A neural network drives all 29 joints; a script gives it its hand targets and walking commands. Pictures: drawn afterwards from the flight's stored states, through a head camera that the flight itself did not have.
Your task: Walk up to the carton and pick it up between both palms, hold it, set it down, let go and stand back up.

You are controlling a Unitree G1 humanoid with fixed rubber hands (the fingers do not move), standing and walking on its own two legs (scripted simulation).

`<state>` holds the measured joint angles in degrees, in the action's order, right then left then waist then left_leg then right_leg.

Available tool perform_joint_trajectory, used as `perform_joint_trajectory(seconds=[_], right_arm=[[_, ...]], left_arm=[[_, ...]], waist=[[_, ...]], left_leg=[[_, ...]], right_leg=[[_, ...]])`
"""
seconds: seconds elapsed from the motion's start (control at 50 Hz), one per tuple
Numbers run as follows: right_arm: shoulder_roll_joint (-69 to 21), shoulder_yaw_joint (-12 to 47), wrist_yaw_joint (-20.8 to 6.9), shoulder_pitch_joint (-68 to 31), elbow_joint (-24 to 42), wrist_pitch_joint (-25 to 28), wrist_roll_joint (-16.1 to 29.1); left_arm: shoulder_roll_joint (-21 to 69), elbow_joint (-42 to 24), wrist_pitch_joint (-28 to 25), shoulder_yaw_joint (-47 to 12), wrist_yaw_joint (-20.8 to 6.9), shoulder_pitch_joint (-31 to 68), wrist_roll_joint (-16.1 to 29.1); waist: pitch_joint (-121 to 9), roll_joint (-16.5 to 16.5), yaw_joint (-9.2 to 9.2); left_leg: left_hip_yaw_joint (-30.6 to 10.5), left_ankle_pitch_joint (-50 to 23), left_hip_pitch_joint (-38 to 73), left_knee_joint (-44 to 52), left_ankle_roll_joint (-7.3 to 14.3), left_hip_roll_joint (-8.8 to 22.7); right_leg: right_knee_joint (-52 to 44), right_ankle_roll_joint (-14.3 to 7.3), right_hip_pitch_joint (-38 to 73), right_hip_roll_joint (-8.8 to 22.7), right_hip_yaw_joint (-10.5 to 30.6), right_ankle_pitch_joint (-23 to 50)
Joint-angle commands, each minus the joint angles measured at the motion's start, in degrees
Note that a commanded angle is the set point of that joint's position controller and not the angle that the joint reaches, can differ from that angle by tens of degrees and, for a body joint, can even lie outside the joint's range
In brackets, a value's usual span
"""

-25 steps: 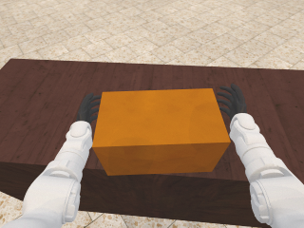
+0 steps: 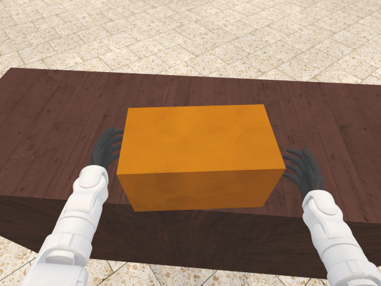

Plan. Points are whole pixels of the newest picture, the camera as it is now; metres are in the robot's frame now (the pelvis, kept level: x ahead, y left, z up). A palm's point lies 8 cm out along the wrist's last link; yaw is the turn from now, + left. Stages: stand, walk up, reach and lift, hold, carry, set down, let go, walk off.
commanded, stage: set down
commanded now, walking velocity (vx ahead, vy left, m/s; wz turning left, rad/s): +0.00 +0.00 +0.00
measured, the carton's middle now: (197, 159) +0.40 +0.00 +0.03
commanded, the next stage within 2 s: none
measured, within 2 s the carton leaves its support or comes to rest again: neither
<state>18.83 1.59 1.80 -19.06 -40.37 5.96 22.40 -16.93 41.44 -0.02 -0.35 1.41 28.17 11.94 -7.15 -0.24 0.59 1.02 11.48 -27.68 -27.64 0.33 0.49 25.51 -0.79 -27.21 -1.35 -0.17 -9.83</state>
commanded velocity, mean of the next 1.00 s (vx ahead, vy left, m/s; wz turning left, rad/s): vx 0.00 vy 0.00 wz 0.00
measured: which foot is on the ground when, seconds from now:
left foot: down 0.00-1.00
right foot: down 0.00-1.00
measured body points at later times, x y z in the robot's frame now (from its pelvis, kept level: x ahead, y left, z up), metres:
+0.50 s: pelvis -0.03 +0.00 +0.00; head -0.01 +0.01 +0.45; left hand +0.32 +0.23 +0.05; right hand +0.29 -0.25 +0.04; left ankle +0.01 +0.11 -0.74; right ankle +0.02 -0.11 -0.74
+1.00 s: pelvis -0.03 +0.00 +0.00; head -0.01 +0.01 +0.45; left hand +0.24 +0.23 +0.05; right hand +0.20 -0.24 +0.04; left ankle +0.01 +0.11 -0.74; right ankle +0.02 -0.11 -0.74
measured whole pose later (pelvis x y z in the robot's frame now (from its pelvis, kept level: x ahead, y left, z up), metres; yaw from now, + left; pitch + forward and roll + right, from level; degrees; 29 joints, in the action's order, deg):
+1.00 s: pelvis -0.03 +0.00 +0.00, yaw +0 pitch +5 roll +0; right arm 20.6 -1.8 -0.6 16.6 3.2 -8.4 20.4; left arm -19.9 -2.0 14.0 0.1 2.8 -5.6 12.5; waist -3.6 1.5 -0.7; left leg 1.0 8.7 -22.7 -26.0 0.3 0.5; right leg 24.5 -0.8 -22.5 -1.3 -0.2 -7.4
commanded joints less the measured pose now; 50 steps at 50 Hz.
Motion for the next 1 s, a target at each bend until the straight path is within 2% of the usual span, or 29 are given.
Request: perform_joint_trajectory(seconds=[0.0, 0.02, 0.08, 0.1, 0.12, 0.14, 0.18, 0.22, 0.24, 0.3, 0.34, 0.36, 0.38, 0.4, 0.46, 0.48, 0.54, 0.56, 0.6, 0.68, 0.72, 0.74, 0.76, 0.78, 0.8, 0.82, 0.86, 0.88, 0.98], right_arm=[[18.8, -6.5, -1.4, -26.3, 23.4, 1.4, -0.1], [19.3, -6.5, -1.6, -22.1, 25.8, 0.9, 0.6], [17.6, -5.8, -1.7, -18.0, 30.4, -0.1, 2.5], [17.0, -6.8, -1.9, -18.0, 25.5, -0.9, 1.0], [15.5, -5.1, -2.0, -13.8, 27.3, -1.4, 1.8], [16.1, -7.7, -1.9, -20.9, 23.0, -3.1, 0.0], [15.9, -6.5, -2.6, -14.2, 29.5, -3.5, 1.8], [16.9, -10.9, -2.7, -24.7, 25.4, -5.5, -0.9], [16.2, -11.3, -2.9, -23.8, 26.1, -5.9, -1.6], [15.7, -9.8, -2.9, -10.6, 33.6, -5.2, 0.8], [16.1, -11.1, -3.2, -19.9, 31.5, -6.5, -1.2], [16.7, -11.8, -3.5, -14.6, 31.3, -6.8, -1.6], [14.9, -9.7, -3.6, -14.7, 33.3, -7.0, 0.3], [14.1, -11.2, -3.3, -14.8, 30.2, -7.5, -2.2], [14.0, -9.8, -2.6, -4.2, 39.8, -6.0, -0.3], [13.5, -10.5, -2.4, -13.2, 36.0, -6.9, -1.9], [13.2, -8.6, -2.2, 2.3, 45.5, -6.2, 1.3], [14.9, -8.8, -2.4, 5.8, 44.9, -6.4, 1.0], [14.5, -10.4, -2.5, 6.1, 42.0, -8.0, -0.3], [13.5, -11.9, -2.0, 15.9, 59.2, -6.2, -0.6], [10.8, -10.0, -1.9, 8.4, 58.0, -8.2, -1.4], [9.6, -8.5, -1.8, 25.9, 62.7, -7.2, -0.8], [10.1, -8.6, -2.0, 20.1, 63.4, -7.5, -0.5], [9.8, -8.5, -1.7, 28.2, 66.6, -7.6, -1.1], [11.1, -11.3, -2.1, 17.5, 62.3, -8.9, -2.4], [10.1, -11.1, -2.5, 23.9, 63.4, -8.9, -2.7], [10.9, -13.0, -2.5, 21.9, 64.6, -9.7, -2.8], [11.6, -14.1, -2.8, 25.6, 62.5, -10.4, -2.3], [8.3, -12.3, -2.0, 25.4, 65.9, -11.4, -2.2]], left_arm=[[-15.5, -19.6, -3.6, 3.5, 1.0, 19.6, 7.9], [-14.9, -23.9, -2.5, 1.4, 1.0, 15.5, 9.5], [-16.4, -30.4, -0.8, 3.2, 1.4, 11.0, 8.2], [-16.5, -22.5, -0.3, 4.1, 0.8, 11.9, 7.0], [-15.1, -24.4, 0.2, 3.8, 0.3, 6.3, 7.2], [-16.7, -20.4, 0.9, 4.8, 0.1, 15.1, 6.9], [-15.7, -29.4, 1.3, 3.3, 0.7, 7.0, 7.6], [-18.0, -22.4, 2.2, 3.4, 1.5, 20.3, 8.7], [-16.6, -20.4, 2.4, 2.1, 1.5, 16.9, 9.3], [-15.9, -35.5, 1.3, 1.4, 1.3, 4.1, 9.7], [-17.9, -26.5, 2.2, 2.1, 1.1, 14.1, 10.4], [-16.7, -29.2, 2.3, 1.8, 1.3, 9.9, 9.9], [-16.8, -28.5, 2.0, 2.1, 1.0, 9.6, 10.2], [-16.5, -24.4, 2.2, 2.4, 0.6, 10.3, 10.0], [-16.8, -33.6, 2.3, 4.5, 0.4, -1.5, 8.7], [-18.0, -27.9, 2.8, 4.8, 0.3, 8.1, 8.6], [-15.4, -42.4, 5.0, 7.1, 0.3, -9.5, 6.1], [-13.8, -45.6, 6.4, 6.2, 0.3, -13.2, 5.8], [-13.6, -42.9, 9.1, 8.4, 0.2, -11.9, 4.0], [-12.8, -58.0, 9.3, 8.7, 0.9, -23.4, 4.7], [-16.4, -51.9, 9.2, 11.6, 0.8, -11.2, 6.0], [-13.7, -60.4, 8.5, 10.4, 1.0, -29.6, 5.5], [-15.0, -59.1, 8.1, 11.2, 1.4, -22.9, 6.2], [-13.8, -62.2, 8.4, 10.0, 1.3, -31.7, 6.5], [-15.8, -56.0, 9.0, 10.9, 1.2, -18.9, 7.1], [-14.6, -61.0, 8.5, 9.5, 2.0, -23.9, 7.1], [-15.6, -58.7, 9.3, 9.4, 2.1, -21.9, 8.3], [-13.8, -59.7, 9.2, 6.8, 2.3, -25.9, 8.3], [-16.7, -60.9, 10.1, 9.7, 1.7, -23.1, 8.8]], waist=[[-36.2, 2.5, -0.2], [-36.7, 3.2, 1.01], [-37.2, 1.7, 0.06], [-32.3, 1.4, -0.01], [-28.9, 3.0, -0.77], [-28.1, 1.5, -0.07], [-30.7, 0.2, 0.53], [-28.7, -1.1, 0.54], [-26.8, 1.3, 0.56], [-30.5, 0.5, 1.09], [-27.9, 0.9, 1.27], [-25.8, 1.2, 2.09], [-26.2, 1.3, -0.09], [-23.3, 4.3, 1.65], [-27.6, 3.0, 0.42], [-24.1, 2.7, 0.27], [-25.3, 0.7, -0.92], [-24.4, 0.7, 0.36], [-18.1, 0.3, -0.22], [-19.9, 1.6, -0.25], [-17.6, 3.0, -2.5], [-15.8, 3.0, -1.69], [-15.9, 1.6, -3.21], [-15.5, 2.5, -1.73], [-14.3, 1.1, -2.02], [-12.9, -0.4, -1.28], [-10.9, 1.0, -1.84], [-10.0, -1.4, 0.07], [-11.6, -0.1, -1.41]], left_leg=[[-3.0, -22.3, 17.8, 0.0, -2.8, -1.2], [-3.7, -22.3, 18.6, 0.5, -2.3, -1.1], [-3.4, -23.5, 20.5, 0.6, -2.5, -0.6], [-3.5, -19.0, 19.3, 1.2, -2.5, -1.2], [-3.2, -20.4, 19.5, 1.7, -2.0, -1.2], [-2.5, -13.3, 17.5, 2.4, -2.0, -1.5], [-3.6, -14.1, 19.5, 2.9, -1.8, -1.1], [-2.7, -4.1, 13.5, 3.7, -1.6, -1.3], [-3.1, -1.7, 13.0, 4.7, -1.4, -0.6], [-3.7, -9.4, 18.3, 4.2, -1.5, -0.6], [-3.3, -1.7, 13.5, 4.8, -1.1, -1.2], [-3.4, -1.2, 14.2, 5.7, -0.9, -0.9], [-3.3, -1.6, 11.9, 5.4, -0.2, -1.4], [-2.5, 0.6, 12.5, 5.7, 0.1, -1.4], [-2.6, -8.8, 15.6, 5.5, -0.1, -1.7], [-1.9, -3.9, 12.9, 5.4, 0.2, -1.8], [-2.6, -14.2, 20.7, 6.5, -0.7, -1.4], [-3.0, -16.7, 22.9, 6.1, -0.5, -1.3], [-2.7, -10.7, 20.1, 7.2, -0.4, -1.5], [-2.4, -14.6, 22.9, 8.0, -0.3, -1.4], [-0.7, -5.7, 16.1, 7.0, 0.9, -2.7], [-1.8, -10.9, 20.8, 8.1, 0.3, -1.8], [-1.2, -7.5, 18.3, 8.6, 0.5, -1.8], [-1.7, -11.1, 21.0, 7.9, 0.1, -1.7], [-0.5, -2.5, 17.5, 8.5, 0.5, -1.7], [-1.3, -3.4, 20.3, 9.6, -0.2, -0.8], [-0.4, 4.3, 18.4, 10.8, -0.1, -0.7], [-2.6, 5.2, 17.9, 12.6, 0.1, 1.1], [0.3, 3.0, 18.2, 10.6, 0.5, -0.7]], right_leg=[[-0.8, 2.0, 17.3, -2.0, 0.3, 23.0], [-0.5, 2.1, 18.3, -2.1, -0.2, 24.1], [-0.7, 1.4, 21.9, -2.4, 0.6, 25.5], [-2.2, 1.4, 18.0, -2.2, 0.8, 19.4], [-2.4, 1.2, 21.6, -1.9, 1.3, 20.8], [-3.4, 0.7, 18.0, -1.5, 1.2, 12.8], [-2.1, 0.5, 20.8, -1.9, 1.3, 15.3], [-2.4, -0.3, 14.3, -1.3, 1.2, 4.1], [-2.7, 0.1, 15.6, -1.1, 0.9, 2.9], [-2.1, -0.1, 23.1, -1.2, 1.0, 12.0], [-2.6, 0.3, 17.0, -0.6, 1.5, 2.6], [-2.7, 0.0, 17.7, -0.8, 1.3, 2.6], [-2.4, 0.1, 19.3, 0.1, 2.8, 0.8], [-3.7, 0.5, 20.3, 0.5, 3.2, -2.0], [-3.1, 1.1, 26.0, 0.0, 3.3, 7.4], [-3.1, 0.7, 21.7, 0.0, 3.1, 2.4], [-3.8, 0.3, 27.3, -0.9, 2.2, 14.2], [-3.9, 0.1, 28.2, -1.2, 2.2, 16.4], [-5.6, -0.5, 26.5, -0.6, 2.7, 8.1], [-5.5, -0.1, 28.9, -0.9, 2.6, 12.4], [-5.6, 0.1, 25.2, 0.9, 4.5, 0.6], [-6.2, 0.2, 28.2, 0.3, 3.8, 6.4], [-6.2, -0.2, 26.5, 0.5, 4.4, 2.1], [-6.6, 0.2, 28.6, 0.9, 4.8, 5.0], [-6.6, -0.4, 23.0, 1.1, 4.7, -4.6], [-7.6, -0.7, 23.2, 1.0, 4.9, -3.5], [-8.2, -1.2, 18.9, 1.1, 4.0, -10.2], [-6.8, -1.4, 21.9, 0.1, 3.2, -6.5], [-7.7, -0.6, 20.9, 1.6, 5.2, -8.6]])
